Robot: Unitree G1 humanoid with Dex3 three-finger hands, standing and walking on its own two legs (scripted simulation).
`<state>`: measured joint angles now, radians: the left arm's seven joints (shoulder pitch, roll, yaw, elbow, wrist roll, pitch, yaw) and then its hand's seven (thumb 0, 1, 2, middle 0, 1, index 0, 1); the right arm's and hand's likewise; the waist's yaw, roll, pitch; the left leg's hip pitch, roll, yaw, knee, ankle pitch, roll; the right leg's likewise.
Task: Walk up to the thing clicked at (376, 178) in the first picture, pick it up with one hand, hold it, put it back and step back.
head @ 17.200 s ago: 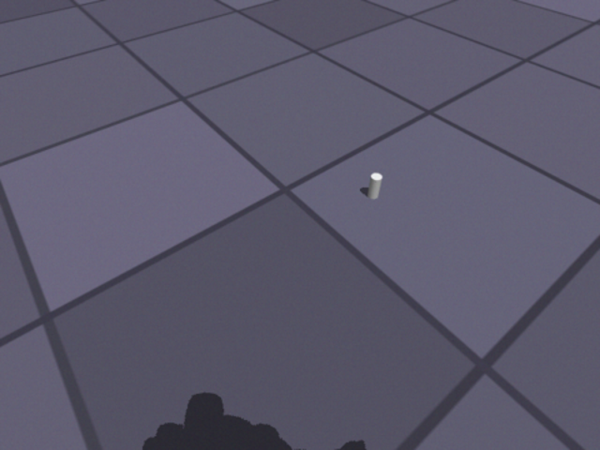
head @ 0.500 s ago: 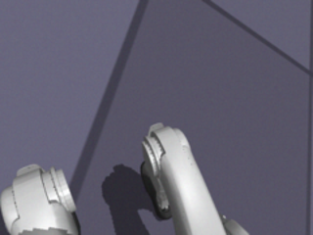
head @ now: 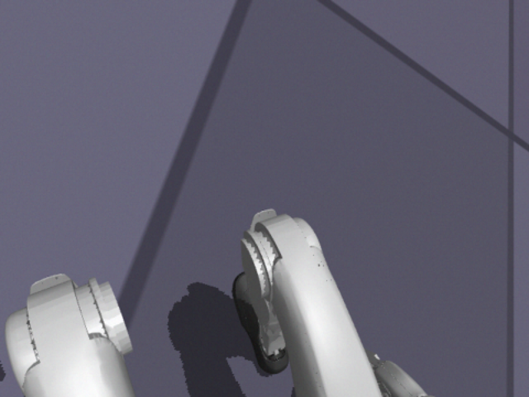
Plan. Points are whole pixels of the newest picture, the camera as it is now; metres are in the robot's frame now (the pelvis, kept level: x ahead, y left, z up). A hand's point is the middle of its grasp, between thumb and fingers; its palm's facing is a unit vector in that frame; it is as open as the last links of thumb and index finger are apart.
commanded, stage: close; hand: left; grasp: from above
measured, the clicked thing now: out of the picture +0.48 +0.32 -0.24
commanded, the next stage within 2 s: settle in 0.92 s
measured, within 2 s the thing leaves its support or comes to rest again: leaves its support in 1.38 s
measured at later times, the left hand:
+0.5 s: hand out of the picture +0.46 +0.32 -0.21, palm faces -0.45 -0.16 -0.88, open 9.7 cm
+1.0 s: hand out of the picture +0.46 +0.32 -0.21, palm faces -0.44 -0.13 -0.89, open 8.5 cm
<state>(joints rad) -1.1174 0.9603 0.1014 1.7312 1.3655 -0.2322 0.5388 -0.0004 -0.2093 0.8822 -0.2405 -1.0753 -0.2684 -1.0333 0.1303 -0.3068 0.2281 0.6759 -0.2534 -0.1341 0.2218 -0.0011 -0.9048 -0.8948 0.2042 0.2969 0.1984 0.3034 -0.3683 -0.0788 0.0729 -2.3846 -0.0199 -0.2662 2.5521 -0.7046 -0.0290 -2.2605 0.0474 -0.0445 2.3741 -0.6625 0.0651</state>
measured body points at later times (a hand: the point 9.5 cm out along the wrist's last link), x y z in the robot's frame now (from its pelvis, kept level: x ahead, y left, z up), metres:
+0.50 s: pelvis +0.00 +0.00 +0.00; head +0.26 +0.12 +0.36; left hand +0.48 +0.33 -0.16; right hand +0.06 -0.25 -0.07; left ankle +0.06 +0.13 -0.27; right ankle +0.12 -0.15 -0.26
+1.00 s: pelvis +0.00 +0.00 +0.00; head +0.26 +0.12 +0.35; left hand +0.48 +0.33 -0.16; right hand +0.05 -0.26 -0.06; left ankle +0.06 +0.13 -0.27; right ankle +0.12 -0.15 -0.26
